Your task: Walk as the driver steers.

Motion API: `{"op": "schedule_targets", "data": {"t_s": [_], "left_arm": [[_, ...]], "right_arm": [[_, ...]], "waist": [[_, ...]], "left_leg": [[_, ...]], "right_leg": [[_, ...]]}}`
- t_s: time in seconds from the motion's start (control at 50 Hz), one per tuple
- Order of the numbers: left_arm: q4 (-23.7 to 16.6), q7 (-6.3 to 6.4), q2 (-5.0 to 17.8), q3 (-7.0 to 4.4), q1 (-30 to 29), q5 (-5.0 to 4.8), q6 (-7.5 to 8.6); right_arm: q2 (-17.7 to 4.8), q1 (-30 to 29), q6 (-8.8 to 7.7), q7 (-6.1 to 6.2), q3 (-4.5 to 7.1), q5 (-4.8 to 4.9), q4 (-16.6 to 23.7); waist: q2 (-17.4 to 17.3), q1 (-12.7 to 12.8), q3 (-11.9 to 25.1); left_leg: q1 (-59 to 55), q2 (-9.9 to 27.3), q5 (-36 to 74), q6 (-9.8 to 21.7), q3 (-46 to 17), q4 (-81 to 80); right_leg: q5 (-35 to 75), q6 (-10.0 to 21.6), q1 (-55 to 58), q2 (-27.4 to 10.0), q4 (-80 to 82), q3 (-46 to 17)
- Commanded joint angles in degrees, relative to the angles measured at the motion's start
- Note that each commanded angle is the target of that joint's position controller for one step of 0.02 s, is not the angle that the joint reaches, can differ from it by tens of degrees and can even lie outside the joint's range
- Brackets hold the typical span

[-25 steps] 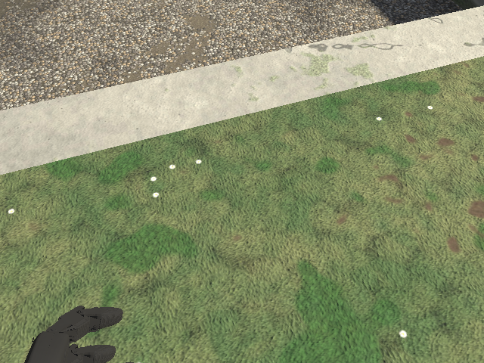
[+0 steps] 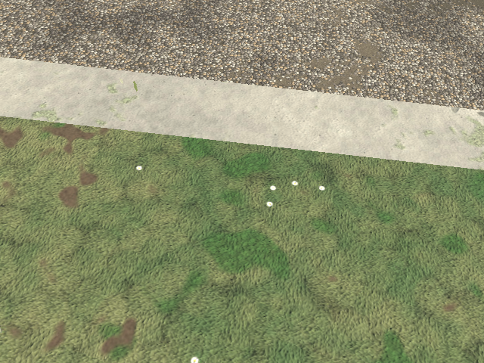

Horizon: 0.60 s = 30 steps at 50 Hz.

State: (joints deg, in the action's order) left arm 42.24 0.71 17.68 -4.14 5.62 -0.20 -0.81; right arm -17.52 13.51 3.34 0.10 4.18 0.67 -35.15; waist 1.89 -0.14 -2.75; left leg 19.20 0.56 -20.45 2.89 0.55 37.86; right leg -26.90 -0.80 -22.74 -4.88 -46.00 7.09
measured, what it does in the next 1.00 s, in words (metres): walks ahead: right foot, then left foot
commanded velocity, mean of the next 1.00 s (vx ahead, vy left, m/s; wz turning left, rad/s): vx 0.43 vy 0.00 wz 0.19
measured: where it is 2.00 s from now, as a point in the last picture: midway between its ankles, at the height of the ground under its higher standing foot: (231, 215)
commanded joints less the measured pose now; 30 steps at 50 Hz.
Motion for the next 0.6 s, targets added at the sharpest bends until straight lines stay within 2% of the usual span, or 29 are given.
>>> {"op": "schedule_targets", "data": {"t_s": [0.02, 0.04, 0.06, 0.08, 0.12, 0.2, 0.26, 0.32, 0.36, 0.38, 0.4, 0.42, 0.44, 0.46, 0.48, 0.5, 0.52, 0.54, 0.56, 0.6], "left_arm": [[-7.8, -0.75, 7.7, -2.34, -8.7, -1.54, 3.14], [-6.2, -0.74, 8.3, -2.86, -6.1, -1.00, 3.56], [-5.1, -0.72, 8.2, -3.00, -5.0, 0.15, 3.90], [-4.4, -1.01, 7.3, -2.90, -4.4, 0.65, 4.27], [-3.6, -1.57, 5.7, -2.56, -4.3, 0.38, 4.98], [-3.8, -2.08, 3.5, -1.50, -7.2, -0.14, 5.73], [-4.3, -2.64, 3.6, -1.06, -8.6, -0.73, 6.24], [-4.2, -3.18, 4.8, -0.98, -7.4, -1.05, 6.98], [-3.3, -3.26, 5.6, -1.23, -4.1, -1.08, 7.57], [-2.2, -3.03, 6.0, -1.52, -1.0, -0.79, 7.78], [-1.1, -2.61, 7.1, -2.00, 4.0, -0.38, 8.05], [0.3, -2.29, 10.4, -2.65, 12.6, 0.49, 8.28], [2.6, -2.88, 16.8, -4.31, 17.0, 1.03, 7.83], [2.2, -3.29, 11.0, -2.92, 15.5, -0.23, 7.97], [2.1, -3.03, 7.7, -1.94, 13.8, -0.46, 7.86], [1.4, -2.81, 6.4, -1.35, 11.9, 0.05, 7.69], [1.6, -2.55, 5.2, -0.92, 10.7, 0.17, 7.34], [1.5, -2.19, 4.4, -0.48, 10.1, 0.50, 7.23], [1.6, -2.00, 4.1, -0.30, 10.3, 0.42, 7.26], [2.4, -1.70, 4.9, -0.36, 11.7, -0.25, 7.32]], "right_arm": [[-12.5, 6.6, -4.20, 0.53, 3.26, -1.29, 2.2], [-10.6, 3.8, -4.69, 0.76, 2.62, -0.50, 2.5], [-9.1, 2.3, -4.62, 1.11, 2.00, 0.02, 2.6], [-8.3, 2.2, -4.65, 1.48, 1.53, -0.25, 2.7], [-8.1, 3.9, -5.06, 1.86, 1.43, -0.68, 2.5], [-9.8, 6.9, -5.47, 2.14, 2.14, 0.10, 1.2], [-10.7, 8.1, -5.21, 1.89, 2.52, 0.74, 0.3], [-9.5, 9.0, -5.16, 1.34, 2.09, 0.69, -0.7], [-8.6, 8.2, -4.97, 0.97, 1.68, 0.52, -1.0], [-7.3, 8.1, -4.84, 0.90, 1.22, 0.40, -1.2], [-5.2, 7.9, -4.88, 0.91, 0.46, 0.07, -1.2], [-1.4, 7.3, -5.06, 0.93, -0.88, -0.81, -0.1], [-1.2, 10.2, -6.01, 1.38, -0.91, 1.11, 2.5], [-7.0, 8.9, -6.52, 1.68, 0.47, 1.92, 0.9], [-8.1, 5.3, -6.74, 1.46, 0.80, 1.82, 0.7], [-6.9, 4.0, -6.88, 1.30, 0.47, 1.08, 0.2], [-6.2, 2.0, -7.23, 0.95, 0.43, 0.27, 0.6], [-5.5, 1.4, -7.44, 0.51, 0.35, 0.03, 0.8], [-4.5, 1.2, -7.50, 0.21, 0.15, -0.01, 0.6], [-2.9, -0.8, -7.46, -0.05, -0.41, -0.26, 1.4]], "waist": [[-13.3, -3.5, 0.0], [-11.1, -1.5, 0.0], [-10.9, -1.0, 0.7], [-10.8, -0.5, 1.5], [-8.9, -0.8, 2.4], [-9.8, -2.4, 1.3], [-10.4, -3.5, 0.5], [-10.7, -3.8, 0.8], [-11.1, -1.9, 1.1], [-10.7, -0.3, 1.9], [-9.7, 2.1, 4.2], [-0.4, 5.1, 9.9], [18.3, 3.1, 11.5], [10.1, 3.8, 6.0], [6.5, 3.9, 1.7], [3.6, 3.0, 1.3], [2.7, 2.5, 0.1], [3.6, 1.8, 0.3], [4.5, 1.7, 0.6], [4.1, 2.0, 0.4]], "left_leg": [[-13.5, 18.9, -23.7, 15.0, -37.6, -29.5], [-13.3, 16.8, -20.4, 12.3, -33.2, -28.4], [-13.3, 14.7, -16.5, 10.6, -29.3, -28.0], [-12.3, 12.5, -12.9, 9.5, -26.1, -28.0], [-12.6, 10.5, -5.9, 8.9, -22.5, -28.0], [-11.1, 8.6, -0.1, 8.6, -19.1, -27.0], [-9.4, 9.2, -0.8, 9.1, -20.3, -25.4], [-9.1, 10.6, -1.4, 9.0, -22.9, -23.5], [-8.7, 10.3, 0.0, 8.1, -23.7, -20.6], [-7.7, 8.7, 1.0, 7.1, -23.3, -18.0], [-5.0, 6.2, 3.2, 5.3, -21.4, -12.0], [1.3, 1.2, 0.2, 2.4, -15.0, 6.3], [19.7, -5.6, -12.3, -0.5, -9.4, 22.5], [26.6, -2.8, -11.0, -0.8, -12.7, 30.1], [28.7, -0.8, -5.6, -0.3, -12.6, 31.5], [27.5, 1.0, -1.3, -0.3, -10.7, 30.7], [27.4, 2.7, 1.8, -0.6, -9.2, 28.3], [25.0, 4.2, 4.3, -0.9, -8.1, 26.3], [23.7, 4.6, 5.7, -1.5, -6.7, 24.9], [24.1, 5.0, 7.5, -2.8, -4.6, 21.1]], "right_leg": [[-2.5, 1.8, -26.3, 2.3, -16.1, -11.8], [2.6, 1.8, -24.7, 1.4, -15.0, -11.5], [7.0, 1.0, -23.0, 1.1, -12.7, -11.3], [11.2, 0.4, -19.9, 1.6, -11.7, -10.5], [17.5, -0.8, -17.1, 3.0, -7.2, -9.5], [22.0, -2.6, -11.7, 5.0, 6.8, -9.6], [20.6, -3.1, -7.7, 5.3, 13.1, -9.8], [19.5, -1.9, -2.9, 4.6, 15.8, -9.8], [18.6, 0.0, 2.2, 4.6, 18.9, -8.7], [18.3, 1.0, 6.9, 5.1, 20.7, -7.7], [17.1, 2.7, 14.3, 3.1, 21.6, -9.8], [13.4, 6.2, 24.9, -6.9, 23.9, -21.3], [-3.1, 14.7, 34.7, -16.3, 32.1, -47.5], [-11.1, 15.5, 32.5, -17.0, 34.1, -49.6], [-7.3, 13.8, 29.3, -14.7, 33.3, -41.8], [-1.2, 12.7, 27.0, -12.0, 33.7, -35.9], [4.7, 12.7, 24.9, -10.4, 34.4, -32.1], [9.5, 12.1, 22.8, -8.8, 35.3, -28.5], [13.5, 12.2, 21.6, -7.7, 36.2, -26.0], [21.3, 13.0, 20.7, -7.3, 37.3, -22.3]]}}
